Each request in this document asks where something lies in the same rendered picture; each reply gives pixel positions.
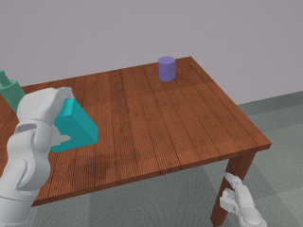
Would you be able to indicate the table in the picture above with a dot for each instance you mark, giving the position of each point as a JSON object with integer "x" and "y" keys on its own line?
{"x": 146, "y": 128}

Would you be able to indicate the robot right forearm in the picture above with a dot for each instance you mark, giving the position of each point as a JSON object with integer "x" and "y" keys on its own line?
{"x": 250, "y": 217}

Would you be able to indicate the sponge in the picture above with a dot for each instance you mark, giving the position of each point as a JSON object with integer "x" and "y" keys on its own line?
{"x": 73, "y": 121}

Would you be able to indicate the right robot hand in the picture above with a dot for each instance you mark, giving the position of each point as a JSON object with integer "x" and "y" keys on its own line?
{"x": 232, "y": 201}

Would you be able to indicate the robot left forearm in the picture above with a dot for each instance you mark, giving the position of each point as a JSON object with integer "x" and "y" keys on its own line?
{"x": 26, "y": 171}

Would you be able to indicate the left robot hand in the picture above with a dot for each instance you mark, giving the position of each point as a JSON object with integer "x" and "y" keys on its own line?
{"x": 45, "y": 105}

